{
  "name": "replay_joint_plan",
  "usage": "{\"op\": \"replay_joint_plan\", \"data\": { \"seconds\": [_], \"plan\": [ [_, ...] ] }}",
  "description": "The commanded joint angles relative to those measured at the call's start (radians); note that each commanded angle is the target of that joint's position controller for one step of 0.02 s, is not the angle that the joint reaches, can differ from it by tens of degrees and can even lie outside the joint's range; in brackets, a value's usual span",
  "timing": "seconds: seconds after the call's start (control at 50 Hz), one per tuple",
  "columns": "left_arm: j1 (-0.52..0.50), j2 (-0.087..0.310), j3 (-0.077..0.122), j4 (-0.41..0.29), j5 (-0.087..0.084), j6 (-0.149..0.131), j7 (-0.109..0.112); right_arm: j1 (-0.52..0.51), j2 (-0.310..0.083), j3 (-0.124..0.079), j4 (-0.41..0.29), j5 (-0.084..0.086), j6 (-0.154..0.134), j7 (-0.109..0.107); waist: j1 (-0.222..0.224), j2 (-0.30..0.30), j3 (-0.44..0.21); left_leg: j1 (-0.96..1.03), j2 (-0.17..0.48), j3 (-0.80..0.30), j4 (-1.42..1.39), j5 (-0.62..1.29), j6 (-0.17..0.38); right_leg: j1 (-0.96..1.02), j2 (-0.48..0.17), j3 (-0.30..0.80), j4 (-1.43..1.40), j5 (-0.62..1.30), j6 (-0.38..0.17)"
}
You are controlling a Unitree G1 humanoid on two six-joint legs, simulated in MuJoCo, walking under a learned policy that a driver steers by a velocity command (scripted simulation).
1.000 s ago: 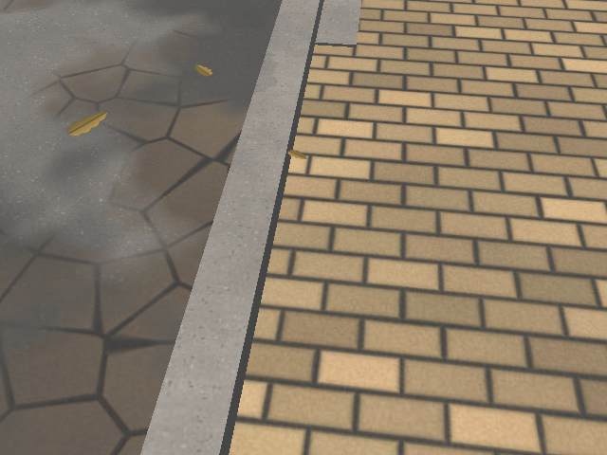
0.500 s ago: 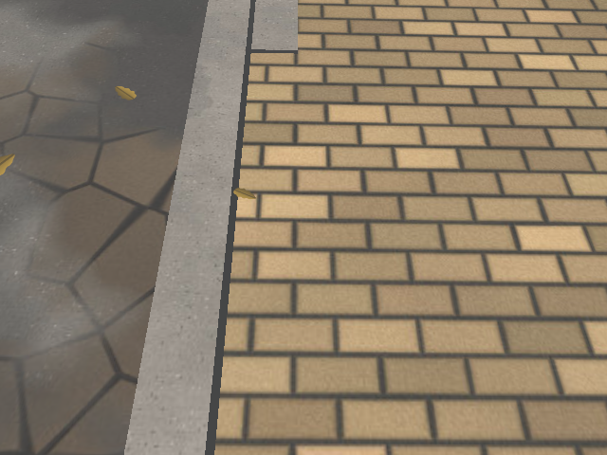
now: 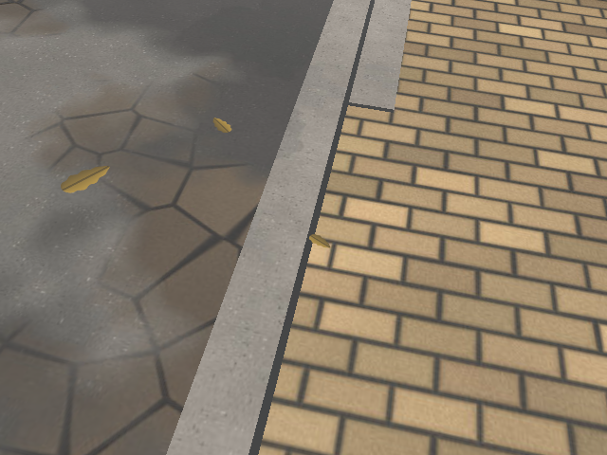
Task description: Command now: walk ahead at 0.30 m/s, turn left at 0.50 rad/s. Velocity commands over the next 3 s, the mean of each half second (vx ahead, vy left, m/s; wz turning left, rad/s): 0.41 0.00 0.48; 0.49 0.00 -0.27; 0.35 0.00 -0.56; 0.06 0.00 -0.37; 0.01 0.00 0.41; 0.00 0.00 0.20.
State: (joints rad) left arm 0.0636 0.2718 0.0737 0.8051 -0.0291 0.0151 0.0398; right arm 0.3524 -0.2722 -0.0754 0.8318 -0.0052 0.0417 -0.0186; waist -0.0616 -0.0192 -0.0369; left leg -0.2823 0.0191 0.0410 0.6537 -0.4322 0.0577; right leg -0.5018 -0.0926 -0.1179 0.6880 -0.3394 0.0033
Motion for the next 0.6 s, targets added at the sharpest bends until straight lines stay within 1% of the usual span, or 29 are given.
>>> {"op": "replay_joint_plan", "data": {
  "seconds": [0.02,0.04,0.06,0.08,0.1,0.12,0.14,0.18,0.22,0.28,0.32,0.38,0.4,0.42,0.44,0.46,0.48,0.5,0.52,0.54,0.56,0.58,0.6],
  "plan": [
    [-0.233,0.11,0.029,-0.158,-0.028,-0.06,-0.027,0.04,-0.23,-0.045,-0.065,-0.026,-0.066,-0.005,0.0,0.206,0.229,0.057,0.366,-0.814,-0.654,-0.587,0.264,-0.497,0.044,0.207,0.301,-0.059,-0.015],
    [-0.192,0.152,0.043,-0.135,-0.016,-0.074,-0.023,-0.031,-0.207,-0.036,-0.079,-0.017,-0.088,-0.015,0.044,0.182,0.228,0.071,0.332,-0.707,-0.623,-0.396,0.201,-0.463,0.032,0.215,0.282,0.073,-0.018],
    [-0.15,0.145,0.047,-0.098,0.01,-0.079,-0.018,-0.04,-0.18,-0.029,-0.075,-0.005,-0.096,-0.016,0.057,0.154,0.187,0.09,0.284,-0.592,-0.576,-0.246,0.152,-0.398,0.023,0.209,0.26,0.148,-0.007],
    [-0.137,0.126,0.046,-0.082,0.03,-0.082,-0.018,-0.011,-0.152,-0.022,-0.06,0.007,-0.098,-0.015,0.049,0.144,0.152,0.109,0.248,-0.51,-0.56,-0.165,0.125,-0.351,0.034,0.193,0.248,0.209,0.004],
    [-0.139,0.108,0.046,-0.076,0.029,-0.084,-0.025,0.035,-0.118,-0.013,-0.046,0.011,-0.103,-0.016,0.043,0.143,0.125,0.136,0.224,-0.459,-0.55,-0.095,0.116,-0.319,0.046,0.187,0.241,0.263,0.009],
    [-0.139,0.092,0.043,-0.074,0.023,-0.087,-0.031,0.077,-0.097,-0.008,-0.035,0.014,-0.107,-0.016,0.035,0.139,0.106,0.177,0.208,-0.42,-0.543,-0.024,0.111,-0.309,0.056,0.179,0.215,0.301,0.012],
    [-0.144,0.08,0.04,-0.073,0.019,-0.09,-0.035,0.113,-0.087,-0.006,-0.027,0.015,-0.11,-0.017,0.026,0.142,0.094,0.217,0.197,-0.391,-0.535,0.043,0.106,-0.305,0.063,0.175,0.18,0.329,0.014],
    [-0.166,0.065,0.036,-0.078,0.018,-0.097,-0.04,0.163,-0.088,-0.007,-0.017,0.014,-0.11,-0.02,0.009,0.154,0.085,0.26,0.183,-0.359,-0.522,0.12,0.102,-0.291,0.074,0.171,0.109,0.365,0.021],
    [-0.198,0.057,0.032,-0.087,0.014,-0.103,-0.047,0.185,-0.097,-0.012,-0.017,0.014,-0.107,-0.024,-0.008,0.175,0.093,0.265,0.174,-0.349,-0.512,0.148,0.106,-0.259,0.083,0.169,0.026,0.38,0.032],
    [-0.275,0.049,0.021,-0.116,0.005,-0.117,-0.06,0.211,-0.117,-0.022,-0.017,0.022,-0.097,-0.028,-0.046,0.196,0.127,0.258,0.172,-0.361,-0.488,0.165,0.124,-0.216,0.096,0.159,-0.098,0.349,0.048],
    [-0.312,0.053,0.016,-0.136,0.0,-0.129,-0.07,0.218,-0.128,-0.028,-0.019,0.029,-0.09,-0.027,-0.062,0.196,0.14,0.26,0.177,-0.384,-0.454,0.193,0.136,-0.189,0.102,0.15,-0.154,0.303,0.048],
    [-0.265,0.074,0.014,-0.129,0.0,-0.145,-0.083,0.192,-0.132,-0.033,-0.023,0.034,-0.081,-0.026,-0.043,0.217,0.123,0.252,0.193,-0.396,-0.404,0.296,0.126,-0.053,0.105,0.13,-0.222,0.271,0.026],
    [-0.228,0.089,0.018,-0.121,0.0,-0.149,-0.084,0.179,-0.136,-0.036,-0.025,0.034,-0.078,-0.025,-0.022,0.234,0.111,0.252,0.203,-0.404,-0.382,0.373,0.12,0.004,0.109,0.12,-0.231,0.253,0.01],
    [-0.158,0.108,0.026,-0.102,0.004,-0.153,-0.081,0.154,-0.137,-0.036,-0.032,0.033,-0.076,-0.024,0.017,0.24,0.083,0.254,0.192,-0.392,-0.326,0.512,0.108,0.094,0.123,0.103,-0.265,0.249,-0.015],
    [-0.04,0.142,0.042,-0.067,0.012,-0.154,-0.073,0.131,-0.125,-0.032,-0.043,0.028,-0.077,-0.022,0.071,0.22,0.006,0.234,0.145,-0.35,-0.204,0.675,0.083,0.261,0.124,0.1,-0.289,0.261,-0.051],
    [0.147,0.192,0.055,-0.034,0.025,-0.156,-0.067,0.091,-0.096,-0.02,-0.069,0.012,-0.082,-0.017,0.158,0.159,-0.145,0.096,0.097,-0.305,0.039,0.642,0.051,0.554,0.004,0.215,-0.235,0.261,-0.119],
    [0.328,0.29,0.082,0.006,0.04,-0.144,-0.063,0.174,-0.016,0.002,-0.091,0.017,-0.099,-0.014,0.162,-0.15,-0.323,-0.277,-0.056,-0.196,0.414,0.286,-0.036,0.948,-0.231,0.619,-0.252,0.138,-0.273],
    [0.344,0.218,0.062,0.04,0.022,-0.142,-0.076,0.2,-0.036,0.002,-0.081,0.039,-0.121,-0.015,0.149,-0.289,-0.311,-0.441,-0.087,-0.244,0.593,-0.135,-0.04,0.949,-0.302,0.887,-0.403,-0.008,-0.322],
    [0.264,0.153,0.041,0.031,0.01,-0.138,-0.073,0.109,-0.108,-0.014,-0.09,0.057,-0.133,-0.009,0.141,-0.197,-0.133,-0.528,-0.021,-0.237,0.671,-0.077,-0.029,0.813,-0.268,0.774,-0.418,-0.049,-0.293],
    [0.199,0.121,0.029,0.014,0.013,-0.127,-0.069,0.017,-0.116,-0.011,-0.106,0.046,-0.142,-0.003,0.127,-0.097,-0.049,-0.514,0.032,-0.182,0.654,0.007,-0.02,0.676,-0.216,0.636,-0.428,0.014,-0.27],
    [0.157,0.101,0.02,0.005,0.021,-0.119,-0.069,-0.044,-0.111,-0.013,-0.123,0.026,-0.149,0.0,0.108,-0.042,0.02,-0.488,0.06,-0.151,0.594,0.065,-0.021,0.546,-0.176,0.557,-0.457,0.102,-0.264],
    [0.138,0.085,0.011,-0.001,0.03,-0.117,-0.067,-0.063,-0.104,-0.018,-0.131,0.011,-0.152,0.001,0.084,-0.042,0.039,-0.439,0.085,-0.146,0.536,0.1,-0.025,0.465,-0.144,0.509,-0.48,0.182,-0.257],
    [0.137,0.085,0.009,-0.001,0.031,-0.114,-0.065,-0.063,-0.084,-0.015,-0.138,0.008,-0.152,0.005,0.067,-0.064,0.043,-0.406,0.091,-0.136,0.495,0.109,-0.033,0.421,-0.125,0.486,-0.498,0.237,-0.262]
  ]
}}
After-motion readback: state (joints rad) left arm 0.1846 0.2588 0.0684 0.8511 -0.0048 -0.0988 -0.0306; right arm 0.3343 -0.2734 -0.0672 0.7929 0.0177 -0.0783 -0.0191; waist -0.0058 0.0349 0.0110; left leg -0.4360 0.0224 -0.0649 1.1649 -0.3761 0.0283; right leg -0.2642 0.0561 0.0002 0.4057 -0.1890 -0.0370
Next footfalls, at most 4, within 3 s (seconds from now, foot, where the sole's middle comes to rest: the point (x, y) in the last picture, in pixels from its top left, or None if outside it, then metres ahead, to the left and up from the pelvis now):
0.46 right None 0.32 -0.11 -0.76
0.88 left None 0.54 0.20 -0.76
1.36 right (316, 354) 0.78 -0.09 -0.76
1.86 left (234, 323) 0.88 0.11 -0.76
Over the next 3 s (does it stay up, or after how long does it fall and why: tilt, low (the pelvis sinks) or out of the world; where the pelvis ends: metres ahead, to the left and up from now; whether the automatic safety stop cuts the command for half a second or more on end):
stays up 0.80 0.08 0.01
